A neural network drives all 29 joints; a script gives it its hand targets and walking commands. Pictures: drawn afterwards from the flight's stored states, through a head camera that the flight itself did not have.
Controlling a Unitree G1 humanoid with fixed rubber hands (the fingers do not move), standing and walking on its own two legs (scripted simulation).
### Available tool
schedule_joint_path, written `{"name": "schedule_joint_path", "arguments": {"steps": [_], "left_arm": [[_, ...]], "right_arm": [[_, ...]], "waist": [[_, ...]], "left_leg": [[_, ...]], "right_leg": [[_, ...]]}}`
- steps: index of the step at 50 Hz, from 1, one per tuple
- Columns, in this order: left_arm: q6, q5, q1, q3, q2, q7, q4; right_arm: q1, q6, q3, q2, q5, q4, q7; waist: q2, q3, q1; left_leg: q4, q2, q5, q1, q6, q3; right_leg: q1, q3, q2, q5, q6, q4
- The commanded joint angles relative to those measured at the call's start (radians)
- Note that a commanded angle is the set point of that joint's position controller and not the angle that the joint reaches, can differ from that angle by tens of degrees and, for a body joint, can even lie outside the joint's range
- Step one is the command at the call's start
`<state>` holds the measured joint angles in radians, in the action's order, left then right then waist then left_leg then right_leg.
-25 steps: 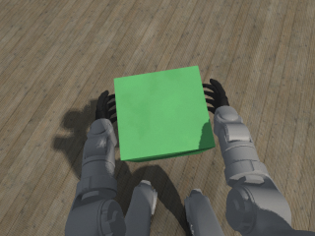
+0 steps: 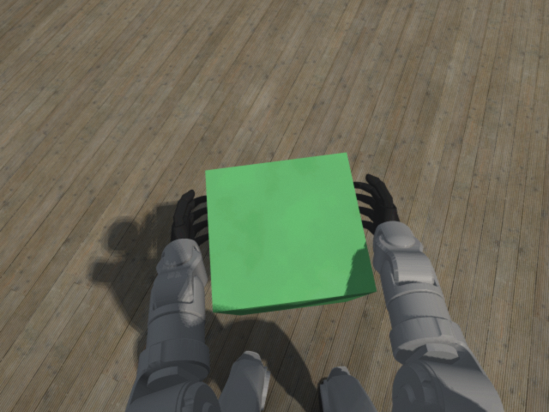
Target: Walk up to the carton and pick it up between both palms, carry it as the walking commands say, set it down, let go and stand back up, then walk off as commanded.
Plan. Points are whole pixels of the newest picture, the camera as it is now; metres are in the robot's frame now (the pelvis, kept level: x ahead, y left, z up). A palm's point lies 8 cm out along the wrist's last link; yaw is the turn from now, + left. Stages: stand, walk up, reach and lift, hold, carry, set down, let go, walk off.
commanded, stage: reach and lift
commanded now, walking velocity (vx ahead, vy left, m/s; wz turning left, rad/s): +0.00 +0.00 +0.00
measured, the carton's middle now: (285, 245) +0.39 +0.04 -0.12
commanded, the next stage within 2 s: none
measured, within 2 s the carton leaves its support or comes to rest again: neither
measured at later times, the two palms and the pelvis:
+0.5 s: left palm (169, 241) +0.34 +0.19 +0.03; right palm (401, 223) +0.38 -0.11 +0.03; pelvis +0.01 +0.00 +0.05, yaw +0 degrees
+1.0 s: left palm (148, 234) +0.32 +0.19 +0.10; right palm (425, 216) +0.36 -0.11 +0.10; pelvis +0.03 +0.00 +0.08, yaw +1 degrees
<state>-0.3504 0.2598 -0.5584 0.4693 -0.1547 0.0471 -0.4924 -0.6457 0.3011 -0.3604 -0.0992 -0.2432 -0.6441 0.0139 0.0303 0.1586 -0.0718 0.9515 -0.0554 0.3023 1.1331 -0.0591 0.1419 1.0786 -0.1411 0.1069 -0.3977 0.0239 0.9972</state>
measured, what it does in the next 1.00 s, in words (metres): rises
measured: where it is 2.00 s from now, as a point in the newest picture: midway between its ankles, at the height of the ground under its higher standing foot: outside the picture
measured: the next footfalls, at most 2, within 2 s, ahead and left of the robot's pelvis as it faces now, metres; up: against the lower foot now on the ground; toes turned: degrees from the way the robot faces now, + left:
none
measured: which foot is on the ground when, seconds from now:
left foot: down 0.00-1.00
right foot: down 0.00-1.00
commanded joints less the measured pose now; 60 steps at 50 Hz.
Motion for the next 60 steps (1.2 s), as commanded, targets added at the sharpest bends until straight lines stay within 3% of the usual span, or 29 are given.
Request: {"name": "schedule_joint_path", "arguments": {"steps": [1, 29, 44, 60], "left_arm": [[0.016, -0.147, -0.586, -0.638, -0.996, -0.274, -0.042], [-0.071, -0.151, -0.410, -0.699, -1.022, -0.286, 0.031], [-0.176, -0.199, -0.335, -0.744, -1.035, -0.284, 0.101], [-0.336, -0.257, -0.295, -0.791, -1.017, -0.277, 0.230]], "right_arm": [[-0.516, -0.017, 0.531, -1.023, 0.123, -0.024, -0.247], [-0.345, 0.066, 0.560, -1.015, 0.098, 0.073, -0.276], [-0.282, 0.170, 0.634, -1.036, 0.153, 0.162, -0.285], [-0.255, 0.314, 0.699, -1.030, 0.222, 0.286, -0.291]], "waist": [[-0.009, 0.694, -0.018], [-0.012, 0.446, -0.017], [-0.028, 0.316, -0.017], [-0.034, 0.145, -0.005]], "left_leg": [[-0.089, -0.067, -0.332, -0.586, 0.023, -0.144], [-0.394, -0.052, -0.360, -0.928, 0.025, -0.115], [-0.509, -0.043, -0.386, -1.070, 0.019, -0.112], [-0.595, -0.037, -0.320, -1.188, 0.027, -0.099]], "right_leg": [[-0.290, 0.103, 0.046, 0.290, -0.020, -0.165], [-0.630, 0.087, 0.013, 0.335, -0.029, -0.464], [-0.805, 0.086, 0.004, 0.352, -0.030, -0.584], [-0.932, 0.078, -0.014, 0.297, -0.032, -0.678]]}}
